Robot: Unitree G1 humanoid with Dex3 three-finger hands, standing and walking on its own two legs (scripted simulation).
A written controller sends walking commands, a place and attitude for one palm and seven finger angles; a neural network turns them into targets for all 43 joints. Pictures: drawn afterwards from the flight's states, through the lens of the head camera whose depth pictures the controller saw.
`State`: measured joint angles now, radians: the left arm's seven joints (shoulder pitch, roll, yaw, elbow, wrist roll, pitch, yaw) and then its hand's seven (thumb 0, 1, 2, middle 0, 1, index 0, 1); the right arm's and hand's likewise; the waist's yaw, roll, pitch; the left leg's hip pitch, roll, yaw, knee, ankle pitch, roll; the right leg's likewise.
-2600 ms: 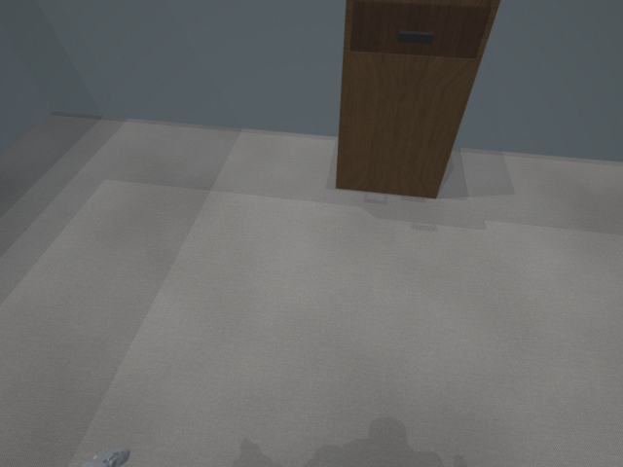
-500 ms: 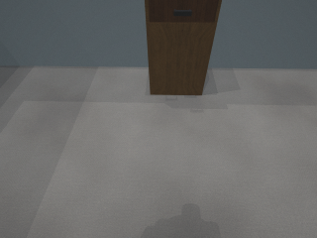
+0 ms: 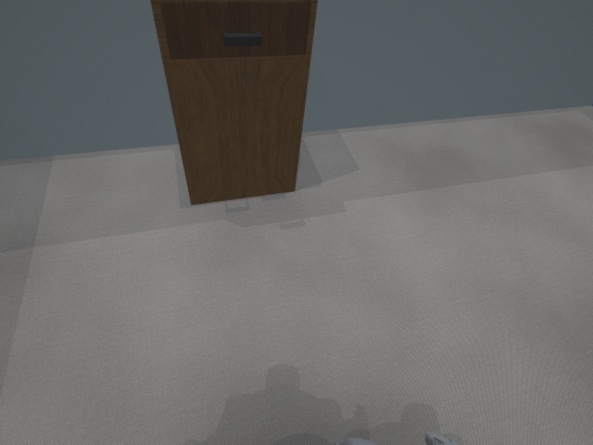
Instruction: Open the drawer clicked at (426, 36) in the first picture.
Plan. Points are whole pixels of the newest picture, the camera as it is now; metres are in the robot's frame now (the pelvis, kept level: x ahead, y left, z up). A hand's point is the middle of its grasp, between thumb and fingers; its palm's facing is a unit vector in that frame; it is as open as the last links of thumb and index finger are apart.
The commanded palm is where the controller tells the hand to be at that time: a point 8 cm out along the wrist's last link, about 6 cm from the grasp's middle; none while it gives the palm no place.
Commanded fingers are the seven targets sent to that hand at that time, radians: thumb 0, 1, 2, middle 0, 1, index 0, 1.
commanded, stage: walk to a spot facing it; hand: left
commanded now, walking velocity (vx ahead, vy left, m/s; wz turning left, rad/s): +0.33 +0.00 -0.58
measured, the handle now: (241, 36) +1.19 +0.29 -0.01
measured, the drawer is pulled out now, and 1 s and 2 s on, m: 0.00 0.00 0.00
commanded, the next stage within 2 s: turn to face it in 1.22 s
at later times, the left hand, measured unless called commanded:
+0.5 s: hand (282, 297) +0.41 +0.06 -0.16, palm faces -0.37 -0.92 -0.15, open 7.4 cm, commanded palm none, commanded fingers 0.00 0.90 0.90 -0.20 -0.30 -0.20 -0.30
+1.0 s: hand (244, 272) +0.46 +0.14 -0.18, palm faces -0.36 -0.92 -0.17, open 7.4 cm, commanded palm none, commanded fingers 0.00 0.90 0.90 -0.20 -0.30 -0.20 -0.30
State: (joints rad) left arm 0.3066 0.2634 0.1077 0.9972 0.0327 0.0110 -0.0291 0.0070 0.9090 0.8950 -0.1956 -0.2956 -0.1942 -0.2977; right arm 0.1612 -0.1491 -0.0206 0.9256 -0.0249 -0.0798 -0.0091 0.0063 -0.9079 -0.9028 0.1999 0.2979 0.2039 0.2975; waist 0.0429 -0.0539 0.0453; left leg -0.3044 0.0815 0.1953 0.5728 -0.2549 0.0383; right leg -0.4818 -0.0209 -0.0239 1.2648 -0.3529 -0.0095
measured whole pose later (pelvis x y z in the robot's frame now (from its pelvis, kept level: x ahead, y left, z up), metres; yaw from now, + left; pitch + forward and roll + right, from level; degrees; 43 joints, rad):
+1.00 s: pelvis +0.39 -0.04 +0.00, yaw -27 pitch -1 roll -1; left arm 0.36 0.22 0.09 1.06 0.03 0.01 -0.03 0.00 0.91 0.90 -0.20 -0.30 -0.19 -0.30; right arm 0.17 -0.17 -0.02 0.92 -0.03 -0.08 0.00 0.01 -0.91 -0.90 0.20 0.30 0.20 0.30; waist 0.04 -0.03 0.02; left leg -0.27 0.09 0.19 0.55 -0.26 0.03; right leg -0.40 -0.01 -0.02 1.11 -0.39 -0.02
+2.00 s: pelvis +0.53 -0.12 +0.00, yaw -23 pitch +2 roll -2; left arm 0.20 0.26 0.10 0.98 0.02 0.06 0.01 0.01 0.91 0.89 -0.20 -0.30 -0.20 -0.30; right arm 0.23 -0.20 -0.05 0.94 -0.02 0.01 -0.01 0.01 -0.91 -0.90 0.20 0.30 0.20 0.30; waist -0.01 -0.04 0.07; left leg -0.32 0.02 0.08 0.56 -0.28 0.06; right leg -0.52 -0.08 -0.07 1.13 -0.41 0.08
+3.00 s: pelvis +0.49 -0.13 +0.01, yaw +13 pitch +0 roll -1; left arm 0.24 0.28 0.07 0.97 0.02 0.07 0.02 0.01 0.91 0.89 -0.20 -0.30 -0.20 -0.30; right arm 0.11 -0.22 -0.03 0.91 -0.02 0.02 0.00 0.01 -0.91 -0.90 0.20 0.30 0.20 0.30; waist 0.03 -0.04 0.09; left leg -0.24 0.00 0.06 0.52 -0.29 0.05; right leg -0.45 -0.12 -0.07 1.09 -0.46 0.09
